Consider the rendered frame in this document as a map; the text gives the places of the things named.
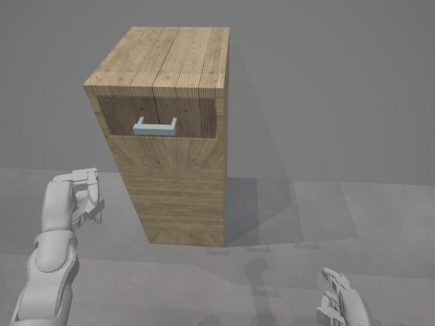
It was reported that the robot left forearm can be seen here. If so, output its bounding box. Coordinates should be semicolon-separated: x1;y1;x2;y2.
8;230;80;326

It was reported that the handle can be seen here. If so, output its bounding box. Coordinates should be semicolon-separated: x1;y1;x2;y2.
133;117;177;136

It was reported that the cabinet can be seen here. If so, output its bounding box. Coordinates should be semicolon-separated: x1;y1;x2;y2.
83;26;230;248

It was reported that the right robot hand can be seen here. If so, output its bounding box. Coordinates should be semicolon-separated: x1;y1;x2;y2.
317;268;370;326

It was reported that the left robot hand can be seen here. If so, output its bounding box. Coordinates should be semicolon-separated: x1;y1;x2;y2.
41;168;105;233

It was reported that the drawer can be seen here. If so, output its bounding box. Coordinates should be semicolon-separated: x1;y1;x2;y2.
96;95;217;139

